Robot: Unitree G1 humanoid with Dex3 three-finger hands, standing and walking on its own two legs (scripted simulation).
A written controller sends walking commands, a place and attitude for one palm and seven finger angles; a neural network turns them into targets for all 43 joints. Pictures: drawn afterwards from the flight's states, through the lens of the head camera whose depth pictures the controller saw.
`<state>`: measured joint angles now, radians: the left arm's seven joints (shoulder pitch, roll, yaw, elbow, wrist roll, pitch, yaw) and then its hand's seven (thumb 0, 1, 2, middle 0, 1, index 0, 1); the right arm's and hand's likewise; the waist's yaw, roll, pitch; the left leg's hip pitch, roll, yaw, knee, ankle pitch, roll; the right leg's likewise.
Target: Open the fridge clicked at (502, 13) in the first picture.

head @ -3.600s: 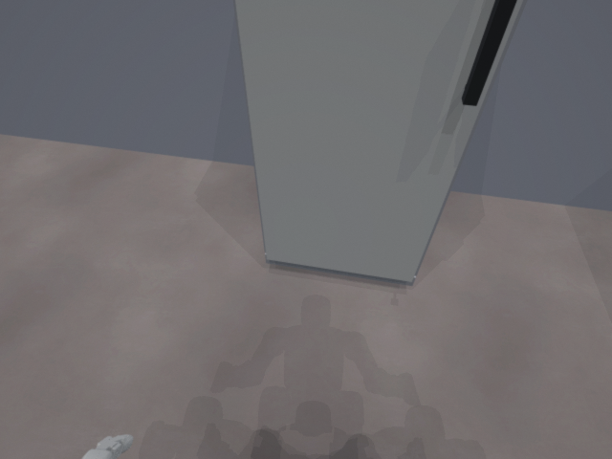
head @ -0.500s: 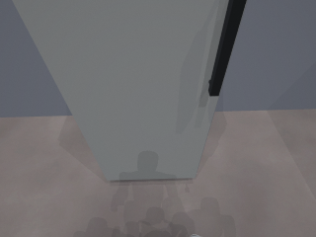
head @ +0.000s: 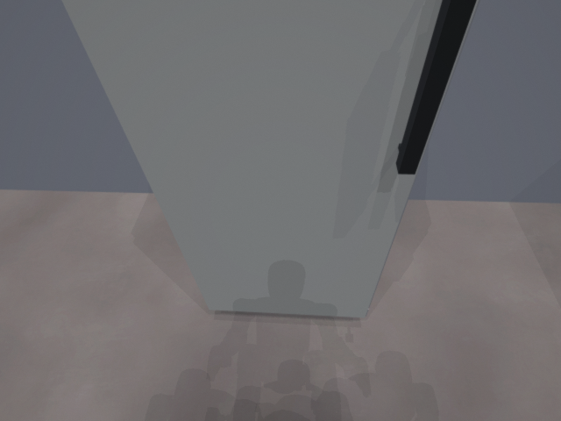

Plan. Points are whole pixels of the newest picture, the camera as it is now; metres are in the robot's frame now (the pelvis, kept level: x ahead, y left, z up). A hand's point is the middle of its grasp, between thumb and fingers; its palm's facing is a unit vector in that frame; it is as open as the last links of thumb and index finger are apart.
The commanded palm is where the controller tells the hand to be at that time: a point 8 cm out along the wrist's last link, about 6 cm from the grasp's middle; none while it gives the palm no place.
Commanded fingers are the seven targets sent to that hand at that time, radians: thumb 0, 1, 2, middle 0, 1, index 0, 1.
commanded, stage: come to a stop and stand still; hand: right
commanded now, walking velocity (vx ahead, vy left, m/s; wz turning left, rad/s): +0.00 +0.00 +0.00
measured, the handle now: (431, 65) +0.53 -0.17 +0.24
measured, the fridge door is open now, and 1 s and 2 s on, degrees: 0 0 0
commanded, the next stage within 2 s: look again from close up in 1.00 s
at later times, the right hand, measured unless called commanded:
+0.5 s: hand out of the picture -0.04 -0.12 -0.18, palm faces +0.07 +0.98 -0.16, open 7.3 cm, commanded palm none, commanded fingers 0.00 -0.90 -0.90 0.20 0.30 0.20 0.30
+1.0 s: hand out of the picture -0.07 -0.13 -0.17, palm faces +0.04 +0.99 -0.17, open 7.4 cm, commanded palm none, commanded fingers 0.00 -0.90 -0.90 0.20 0.30 0.20 0.30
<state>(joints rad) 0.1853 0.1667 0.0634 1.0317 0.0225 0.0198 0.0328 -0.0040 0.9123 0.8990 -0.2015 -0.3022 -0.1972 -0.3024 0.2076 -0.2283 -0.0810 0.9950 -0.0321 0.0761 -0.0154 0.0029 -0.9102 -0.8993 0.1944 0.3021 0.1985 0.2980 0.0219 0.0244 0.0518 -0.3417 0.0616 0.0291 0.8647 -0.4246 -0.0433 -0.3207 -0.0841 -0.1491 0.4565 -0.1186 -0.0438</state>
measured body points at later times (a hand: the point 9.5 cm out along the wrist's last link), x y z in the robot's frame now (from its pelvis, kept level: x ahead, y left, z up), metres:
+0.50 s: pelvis -0.04 +0.05 +0.00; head -0.03 +0.04 +0.45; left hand -0.06 +0.26 -0.16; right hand -0.05 -0.17 -0.16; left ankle -0.04 +0.15 -0.74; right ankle -0.05 -0.08 -0.74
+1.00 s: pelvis -0.06 +0.03 +0.01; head -0.05 +0.03 +0.45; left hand -0.07 +0.25 -0.16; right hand -0.07 -0.18 -0.16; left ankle -0.04 +0.15 -0.74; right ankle -0.05 -0.08 -0.74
